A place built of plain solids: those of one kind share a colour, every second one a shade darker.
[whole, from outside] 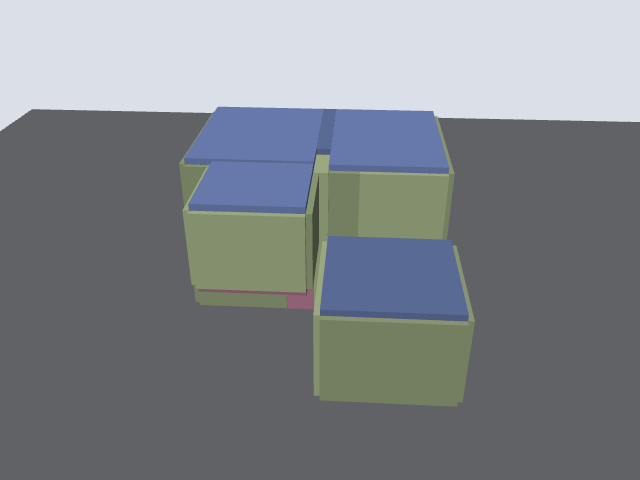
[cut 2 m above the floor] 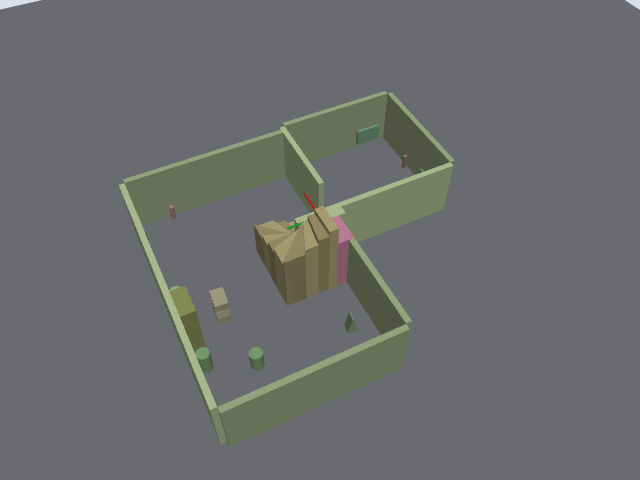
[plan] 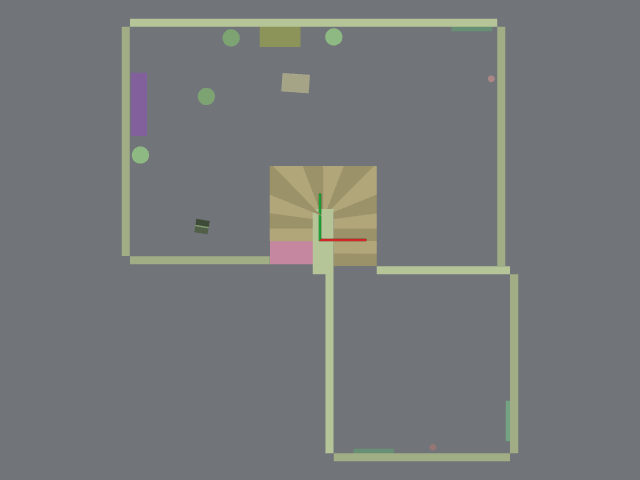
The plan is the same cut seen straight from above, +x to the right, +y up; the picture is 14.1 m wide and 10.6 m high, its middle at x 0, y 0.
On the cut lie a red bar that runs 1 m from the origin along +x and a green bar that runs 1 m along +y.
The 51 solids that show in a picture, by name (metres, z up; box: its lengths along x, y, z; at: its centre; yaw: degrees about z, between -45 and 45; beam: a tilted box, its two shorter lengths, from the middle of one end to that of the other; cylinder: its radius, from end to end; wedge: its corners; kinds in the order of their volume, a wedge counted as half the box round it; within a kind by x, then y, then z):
{
 "wall_1": {"box": [0.18, 5.07, 5.3], "at": [-4.29, 2.18, 2.6]},
 "wall_2": {"box": [0.18, 2.91, 2.41], "at": [-3.38, -2.0, 4.05]},
 "wall_3": {"box": [3.09, 0.18, 5.3], "at": [-2.65, -0.45, 2.6]},
 "wall_4": {"box": [3.13, 0.18, 2.41], "at": [-1.72, -3.54, 4.05]},
 "wall_5": {"box": [8.11, 0.18, 5.3], "at": [-0.14, 4.8, 2.6]},
 "wall_6": {"box": [0.18, 2.91, 2.41], "at": [-0.07, -2.0, 4.05]},
 "wall_7": {"box": [0.46, 1.44, 5.55], "at": [0.07, -0.04, 2.47]},
 "wall_8": {"box": [0.18, 3.95, 2.93], "at": [0.21, -2.73, 1.41]},
 "wall_9": {"box": [0.95, 0.18, 2.37], "at": [0.78, -0.67, 4.06]},
 "wall_10": {"box": [3.9, 0.18, 2.93], "at": [2.25, -4.8, 1.41]},
 "wall_11": {"box": [2.66, 0.18, 5.3], "at": [2.58, -0.67, 2.6]},
 "wall_12": {"box": [0.18, 5.29, 5.3], "at": [4.0, 2.07, 2.6]},
 "wall_13": {"box": [0.28, 0.18, 2.93], "at": [4.06, -0.67, 1.41]},
 "wall_14": {"box": [0.18, 3.95, 2.93], "at": [4.29, -2.73, 1.41]},
 "roof_1": {"box": [4.04, 5.07, 0.2], "at": [-2.18, 2.18, 5.35]},
 "roof_2": {"box": [3.13, 2.91, 0.2], "at": [-1.72, -2.0, 5.35]},
 "roof_3": {"box": [0.95, 0.18, 0.2], "at": [-0.63, -0.45, 5.35]},
 "roof_4": {"box": [0.46, 4.02, 0.2], "at": [0.07, 2.7, 5.35]},
 "roof_5": {"box": [3.61, 5.29, 0.2], "at": [2.11, 2.07, 5.35]},
 "roof_6": {"box": [3.9, 3.95, 0.2], "at": [2.25, -2.73, 2.98]},
 "tread_1": {"wedge": [[-1.11, -0.03, -0.05], [-1.11, -0.03, 2.65], [-1.11, 0.25, -0.05], [-1.11, 0.25, 2.65], [-0.16, -0.03, -0.05], [-0.16, -0.03, 2.65], [-0.16, 0.26, -0.05], [-0.16, 0.26, 2.65]]},
 "tread_2": {"wedge": [[-1.11, 0.25, -0.05], [-1.11, 0.25, 2.46], [-1.11, 0.59, -0.05], [-1.11, 0.59, 2.46], [-0.16, 0.25, -0.05], [-0.16, 0.25, 2.46], [-0.16, 0.46, -0.05], [-0.16, 0.46, 2.46]]},
 "tread_3": {"wedge": [[-1.11, 0.59, -0.05], [-1.11, 0.59, 2.27], [-1.11, 1.0, -0.05], [-1.11, 1.0, 2.27], [-0.16, 0.46, -0.05], [-0.16, 0.46, 2.27], [-0.16, 0.62, -0.05], [-0.16, 0.62, 2.27]]},
 "tread_4": {"wedge": [[-1.11, 1.0, -0.05], [-1.11, 1.0, 2.08], [-1.11, 1.63, -0.05], [-1.11, 1.63, 2.08], [-1.04, 1.63, -0.05], [-1.04, 1.63, 2.08], [0.04, 0.53, -0.05], [0.04, 0.53, 2.08]]},
 "tread_5": {"wedge": [[-1.05, 1.63, -0.05], [-1.05, 1.63, 1.9], [-0.38, 1.63, -0.05], [-0.38, 1.63, 1.89], [-0.11, 0.68, -0.05], [-0.11, 0.68, 1.89], [-0.02, 0.68, -0.05], [-0.02, 0.68, 1.89]]},
 "tread_6": {"wedge": [[-0.39, 1.63, -0.05], [-0.39, 1.63, 1.71], [-0.02, 0.68, -0.05], [-0.02, 0.68, 1.7], [0.07, 0.68, -0.05], [0.07, 0.68, 1.7], [0.07, 1.63, -0.05], [0.07, 1.63, 1.7]]},
 "tread_7": {"wedge": [[0.07, 0.68, -0.05], [0.07, 0.68, 1.51], [0.07, 1.63, -0.05], [0.07, 1.63, 1.52], [0.16, 0.68, -0.05], [0.16, 0.68, 1.51], [0.53, 1.63, -0.05], [0.53, 1.63, 1.51]]},
 "tread_8": {"wedge": [[0.1, 0.54, -0.05], [0.1, 0.54, 1.14], [1.19, 1.63, -0.05], [1.19, 1.63, 1.14], [1.25, 1.0, -0.05], [1.25, 1.0, 1.14], [1.25, 1.63, -0.05], [1.25, 1.63, 1.14]]},
 "tread_9": {"wedge": [[0.15, 0.68, -0.05], [0.15, 0.68, 1.33], [0.25, 0.68, -0.05], [0.25, 0.68, 1.33], [0.52, 1.63, -0.05], [0.52, 1.63, 1.33], [1.19, 1.63, -0.05], [1.19, 1.63, 1.33]]},
 "tread_10": {"wedge": [[0.3, -0.58, -0.05], [0.3, -0.58, 0.19], [0.3, -0.3, -0.05], [0.3, -0.3, 0.19], [1.25, -0.57, -0.05], [1.25, -0.57, 0.19], [1.25, -0.3, -0.05], [1.25, -0.3, 0.19]]},
 "tread_11": {"wedge": [[0.3, -0.3, -0.05], [0.3, -0.3, 0.38], [0.3, -0.02, -0.05], [0.3, -0.02, 0.38], [1.25, -0.3, -0.05], [1.25, -0.3, 0.38], [1.25, -0.02, -0.05], [1.25, -0.02, 0.38]]},
 "tread_12": {"wedge": [[0.3, -0.02, -0.05], [0.3, -0.02, 0.57], [0.3, 0.25, -0.05], [0.3, 0.25, 0.57], [1.25, -0.02, -0.05], [1.25, -0.02, 0.57], [1.25, 0.26, -0.05], [1.25, 0.26, 0.57]]},
 "tread_13": {"wedge": [[0.3, 0.25, -0.05], [0.3, 0.25, 0.76], [0.3, 0.47, -0.05], [0.3, 0.47, 0.76], [1.25, 0.25, -0.05], [1.25, 0.25, 0.76], [1.25, 0.59, -0.05], [1.25, 0.59, 0.76]]},
 "tread_14": {"wedge": [[0.3, 0.46, -0.05], [0.3, 0.46, 0.95], [0.3, 0.62, -0.05], [0.3, 0.62, 0.95], [1.25, 0.59, -0.05], [1.25, 0.59, 0.95], [1.25, 1.0, -0.05], [1.25, 1.0, 0.95]]},
 "floor_1": {"box": [3.13, 2.91, 0.22], "at": [-1.72, -2.0, 2.73]},
 "floor_2": {"box": [0.95, 0.52, 2.89], "at": [-0.63, -0.28, 1.4]},
 "lockers_1": {"box": [0.9, 0.45, 1.85], "at": [-0.88, 4.48, 0.88]},
 "bin_1": {"cylinder": 0.19, "from": [-3.97, 1.88, 0.0], "to": [-3.97, 1.88, 0.62]},
 "bin_2": {"cylinder": 0.19, "from": [-2.51, 3.17, 0.0], "to": [-2.51, 3.17, 0.62]},
 "bin_3": {"cylinder": 0.19, "from": [-1.96, 4.46, 0.0], "to": [-1.96, 4.46, 0.75]},
 "bin_4": {"cylinder": 0.19, "from": [0.31, 4.48, 0.0], "to": [0.31, 4.48, 0.75]},
 "bench_1": {"box": [0.36, 1.4, 0.5], "at": [-4.0, 2.99, 0.2]},
 "crate_1": {"box": [0.6, 0.4, 0.3], "at": [-0.54, 3.46, 0.75], "yaw": -4.1},
 "crate_2": {"box": [0.6, 0.4, 0.35], "at": [-0.54, 3.47, 0.12], "yaw": -4.1},
 "crate_3": {"box": [0.6, 0.4, 0.3], "at": [-0.54, 3.47, 0.45], "yaw": -3.9},
 "radiator_1": {"box": [0.9, 0.1, 0.45], "at": [1.19, -4.66, 0.38]},
 "radiator_2": {"box": [0.9, 0.1, 0.6], "at": [3.35, 4.66, 0.45]},
 "radiator_3": {"box": [0.1, 0.9, 0.6], "at": [4.15, -4.0, 0.45]},
 "sign_1": {"wedge": [[-2.78, 0.17, 0.0], [-2.76, 0.31, 0.62], [-2.75, 0.34, 0.62], [-2.73, 0.47, 0.0], [-2.48, 0.12, 0.0], [-2.46, 0.26, 0.62], [-2.46, 0.29, 0.62], [-2.43, 0.42, 0.0]]},
 "extinguisher_1": {"cylinder": 0.07, "from": [2.49, -4.58, 0.0], "to": [2.49, -4.58, 0.52]},
 "extinguisher_2": {"cylinder": 0.07, "from": [3.78, 3.56, 0.0], "to": [3.78, 3.56, 0.52]}
}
